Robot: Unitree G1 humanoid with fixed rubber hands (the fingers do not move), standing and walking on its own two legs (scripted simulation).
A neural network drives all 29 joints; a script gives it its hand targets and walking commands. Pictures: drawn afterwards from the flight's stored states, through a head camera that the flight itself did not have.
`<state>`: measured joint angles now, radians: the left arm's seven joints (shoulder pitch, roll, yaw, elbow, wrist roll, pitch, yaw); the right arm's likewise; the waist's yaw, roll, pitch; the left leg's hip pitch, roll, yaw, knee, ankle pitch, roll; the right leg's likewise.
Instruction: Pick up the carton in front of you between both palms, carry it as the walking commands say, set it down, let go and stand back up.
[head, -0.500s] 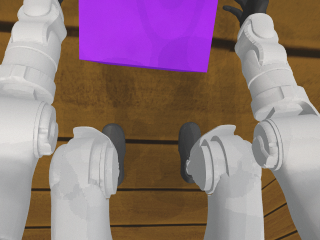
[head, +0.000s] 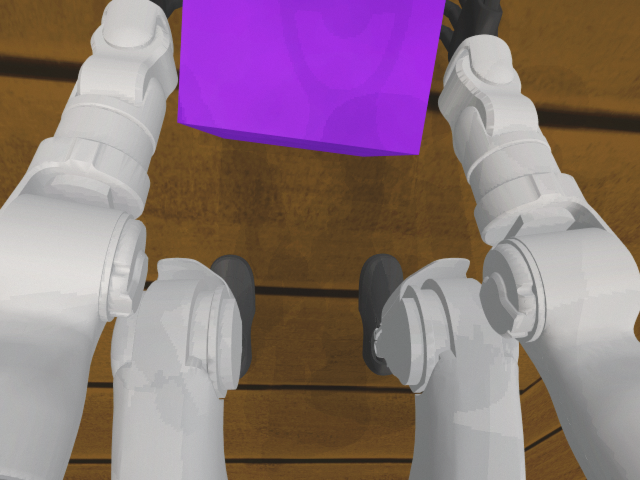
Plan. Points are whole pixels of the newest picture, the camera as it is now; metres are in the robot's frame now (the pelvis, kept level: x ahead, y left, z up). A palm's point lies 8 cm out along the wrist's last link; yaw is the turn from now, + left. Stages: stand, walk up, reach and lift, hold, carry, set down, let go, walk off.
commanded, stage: reach and lift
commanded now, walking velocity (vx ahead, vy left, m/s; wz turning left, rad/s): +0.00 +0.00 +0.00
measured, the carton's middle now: (307, 53) +0.53 +0.02 -0.24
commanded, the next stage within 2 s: none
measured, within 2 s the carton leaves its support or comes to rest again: leaves its support in 0.22 s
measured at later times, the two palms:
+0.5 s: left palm out of the picture +0.51 +0.19 -0.05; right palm (530, 14) +0.52 -0.12 -0.05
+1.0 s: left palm out of the picture +0.47 +0.18 +0.11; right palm out of the picture +0.49 -0.12 +0.11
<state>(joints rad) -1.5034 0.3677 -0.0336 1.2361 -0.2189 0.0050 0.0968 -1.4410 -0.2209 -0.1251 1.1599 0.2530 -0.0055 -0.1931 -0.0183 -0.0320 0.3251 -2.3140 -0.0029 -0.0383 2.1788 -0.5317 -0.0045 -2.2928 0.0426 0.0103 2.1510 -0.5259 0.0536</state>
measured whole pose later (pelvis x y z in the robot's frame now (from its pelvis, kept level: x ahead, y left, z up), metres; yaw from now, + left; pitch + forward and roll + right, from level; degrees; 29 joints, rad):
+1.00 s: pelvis +0.02 -0.01 +0.16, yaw +4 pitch +40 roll -1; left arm -0.90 0.01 0.38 0.65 0.18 0.39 0.03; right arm -0.87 0.06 -0.46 0.60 -0.15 0.37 -0.09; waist 0.00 -0.03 -0.22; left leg -1.88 -0.04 -0.05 1.66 -0.49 -0.03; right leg -1.87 0.08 0.06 1.67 -0.51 0.05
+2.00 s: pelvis +0.10 -0.01 +0.40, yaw +5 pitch +1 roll +0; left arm -0.25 -0.15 0.25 0.37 0.23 0.55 0.01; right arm -0.27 0.15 -0.27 0.39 -0.22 0.53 -0.03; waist 0.01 0.00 -0.08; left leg -0.31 -0.01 -0.06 0.53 -0.25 -0.02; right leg -0.29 0.03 0.07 0.54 -0.27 0.01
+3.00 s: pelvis +0.11 -0.01 +0.41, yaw +5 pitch -6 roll +0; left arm -0.25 -0.15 0.21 0.25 0.27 0.70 -0.01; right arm -0.27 0.15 -0.24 0.28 -0.27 0.68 0.01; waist 0.01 -0.01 0.03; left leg -0.08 -0.01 -0.07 0.37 -0.18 -0.02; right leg -0.07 0.02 0.07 0.38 -0.21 0.00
